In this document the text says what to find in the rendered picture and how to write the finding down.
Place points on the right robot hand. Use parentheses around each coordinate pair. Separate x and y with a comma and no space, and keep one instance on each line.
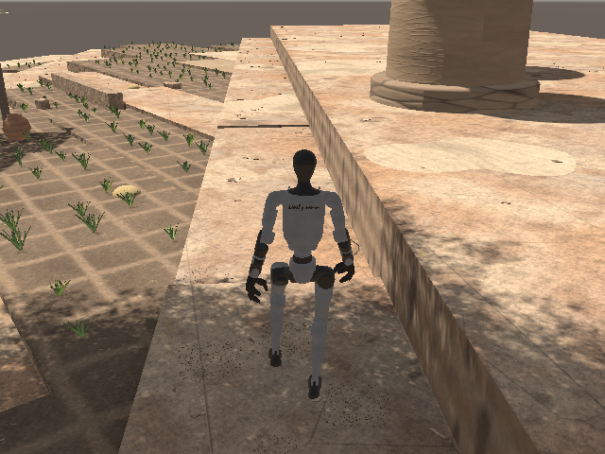
(341,267)

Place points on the left robot hand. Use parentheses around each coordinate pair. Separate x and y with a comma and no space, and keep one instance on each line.
(250,288)

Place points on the right robot shin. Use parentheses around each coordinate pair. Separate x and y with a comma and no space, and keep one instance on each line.
(317,355)

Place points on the robot left upper arm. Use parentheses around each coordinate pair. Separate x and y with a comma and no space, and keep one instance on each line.
(273,200)

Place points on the robot left forearm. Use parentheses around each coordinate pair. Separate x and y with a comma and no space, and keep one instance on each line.
(258,258)

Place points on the robot right forearm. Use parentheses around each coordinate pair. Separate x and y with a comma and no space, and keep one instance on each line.
(346,250)

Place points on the robot right upper arm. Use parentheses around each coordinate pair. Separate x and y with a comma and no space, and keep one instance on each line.
(333,201)

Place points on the left robot thigh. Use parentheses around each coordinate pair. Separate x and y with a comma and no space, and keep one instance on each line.
(279,276)

